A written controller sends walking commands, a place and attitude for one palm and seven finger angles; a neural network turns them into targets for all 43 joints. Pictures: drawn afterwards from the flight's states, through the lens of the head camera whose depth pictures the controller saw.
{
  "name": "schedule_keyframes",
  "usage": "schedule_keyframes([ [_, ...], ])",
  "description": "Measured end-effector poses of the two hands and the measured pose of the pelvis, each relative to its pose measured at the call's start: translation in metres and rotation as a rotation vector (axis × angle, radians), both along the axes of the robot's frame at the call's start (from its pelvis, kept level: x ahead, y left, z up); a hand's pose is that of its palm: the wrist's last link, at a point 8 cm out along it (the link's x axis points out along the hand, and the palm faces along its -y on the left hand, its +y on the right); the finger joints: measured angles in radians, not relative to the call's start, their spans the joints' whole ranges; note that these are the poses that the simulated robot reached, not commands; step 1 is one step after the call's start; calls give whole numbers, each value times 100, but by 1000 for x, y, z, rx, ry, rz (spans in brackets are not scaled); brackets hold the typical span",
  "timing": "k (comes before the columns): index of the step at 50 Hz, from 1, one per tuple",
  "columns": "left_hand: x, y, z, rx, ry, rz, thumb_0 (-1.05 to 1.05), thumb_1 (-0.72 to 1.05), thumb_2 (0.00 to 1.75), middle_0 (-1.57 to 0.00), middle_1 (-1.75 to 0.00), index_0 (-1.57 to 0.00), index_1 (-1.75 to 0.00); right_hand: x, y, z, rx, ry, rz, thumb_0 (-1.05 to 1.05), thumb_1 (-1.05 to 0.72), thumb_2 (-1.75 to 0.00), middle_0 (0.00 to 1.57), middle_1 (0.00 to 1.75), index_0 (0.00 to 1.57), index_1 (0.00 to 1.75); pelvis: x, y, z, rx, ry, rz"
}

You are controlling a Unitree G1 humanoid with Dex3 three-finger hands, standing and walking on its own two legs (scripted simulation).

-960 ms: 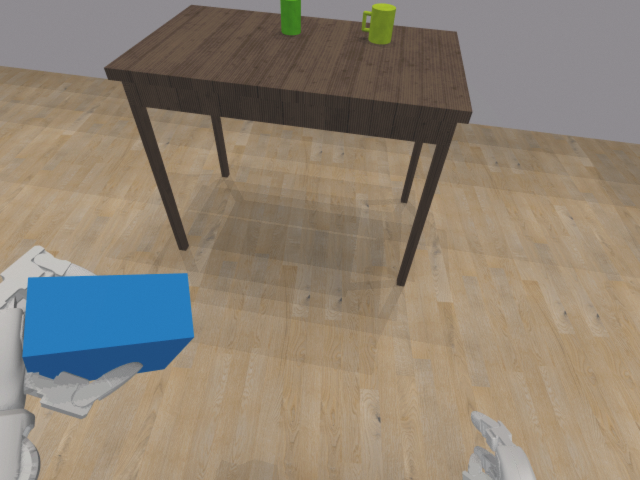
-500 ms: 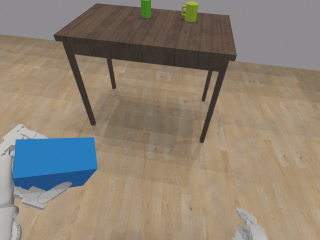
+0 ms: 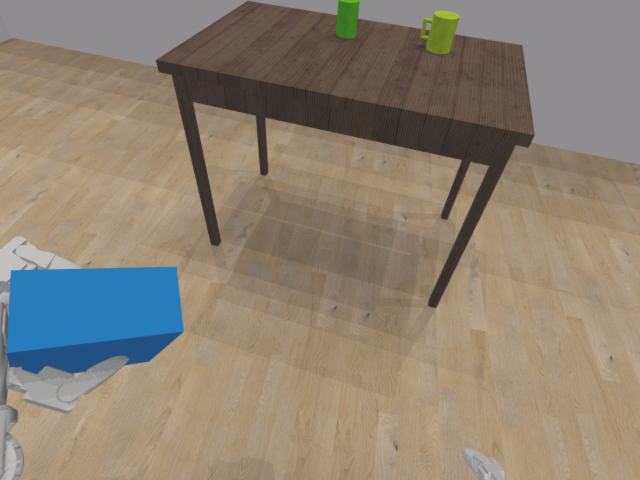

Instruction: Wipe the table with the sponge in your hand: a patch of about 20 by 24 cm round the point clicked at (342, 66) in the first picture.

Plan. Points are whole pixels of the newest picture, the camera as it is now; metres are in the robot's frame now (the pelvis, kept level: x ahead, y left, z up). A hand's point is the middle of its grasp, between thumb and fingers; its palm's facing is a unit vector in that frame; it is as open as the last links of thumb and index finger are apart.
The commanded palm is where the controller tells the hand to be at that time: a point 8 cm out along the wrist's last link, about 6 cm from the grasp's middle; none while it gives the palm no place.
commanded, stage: walk to a spot facing it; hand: left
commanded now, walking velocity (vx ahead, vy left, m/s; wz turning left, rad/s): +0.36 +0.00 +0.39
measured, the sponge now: (117, 322) +0.24 +0.21 +0.14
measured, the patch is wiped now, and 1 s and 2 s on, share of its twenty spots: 0.00 0.00 0.00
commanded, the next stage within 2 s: none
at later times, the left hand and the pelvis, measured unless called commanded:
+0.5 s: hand (104, 275) +0.27 +0.23 +0.17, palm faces +0.59 -0.67 -0.45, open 10.5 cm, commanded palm +0.21 +0.26 +0.19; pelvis +0.13 -0.05 +0.01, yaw +15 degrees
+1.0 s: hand (140, 225) +0.35 +0.22 +0.16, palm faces +0.78 -0.47 -0.41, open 10.4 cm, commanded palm +0.28 +0.23 +0.19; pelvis +0.28 -0.09 -0.01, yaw +30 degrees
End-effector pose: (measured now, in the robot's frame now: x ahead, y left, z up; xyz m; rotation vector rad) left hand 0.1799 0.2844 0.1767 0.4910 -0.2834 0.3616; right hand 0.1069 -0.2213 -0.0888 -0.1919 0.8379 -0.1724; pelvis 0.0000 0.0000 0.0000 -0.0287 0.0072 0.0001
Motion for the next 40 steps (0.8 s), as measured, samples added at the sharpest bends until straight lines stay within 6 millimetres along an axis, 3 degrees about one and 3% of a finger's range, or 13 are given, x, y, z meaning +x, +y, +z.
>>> schedule_keyframes([
  [5, 6, -25, 7, 18, 43, 4, 0, -51, 99, -69, -136, -69, -136, 35, -1, -3, 56, 3, 81, 1, -90, -90, 21, 30, 21, 30, 18, -21, 4, -1, 15, 34],
  [10, 12, -48, 11, 82, 58, 31, 0, -51, 100, -69, -136, -69, -136, 81, -23, -19, 61, 11, 140, 1, -90, -90, 21, 30, 21, 30, 39, -44, -5, 14, 6, 103],
  [16, 14, -40, 11, 74, 111, 172, 0, -51, 100, -69, -136, -69, -136, 142, -51, -5, -8, 21, 187, 1, -90, -90, 21, 30, 20, 30, 75, -56, 6, 64, 5, 173],
  [20, 23, -34, 9, 51, 122, 253, 0, -51, 100, -69, -136, -69, -136, 186, -57, 7, -55, 3, 245, 1, -90, -90, 20, 30, 20, 30, 96, -58, 11, 87, 6, 219],
  [25, 44, -30, 9, 26, 60, 288, 0, -51, 100, -69, -136, -69, -136, 240, -41, 15, -78, -39, 309, 1, -91, -90, 20, 30, 20, 30, 126, -53, 6, 113, 11, 257],
  [30, 76, -19, 14, 93, -61, 237, 0, -51, 100, -69, -136, -69, -136, 290, -8, 10, -36, -165, 297, 1, -90, -90, 20, 30, 20, 30, 157, -38, -19, 86, -26, 271],
  [34, 98, -12, 26, 130, -96, 227, 0, -51, 100, -69, -136, -69, -136, 306, 24, 12, 59, -156, 350, 1, -91, -90, 20, 30, 20, 30, 175, -45, -14, 73, -40, 322],
  [40, 93, -20, 39, 120, -46, 327, 0, -51, 100, -69, -136, -69, -136, 318, 40, 9, 132, -83, 417, 1, -90, -90, 21, 30, 20, 30, 211, -57, 2, 26, -17, 364],
])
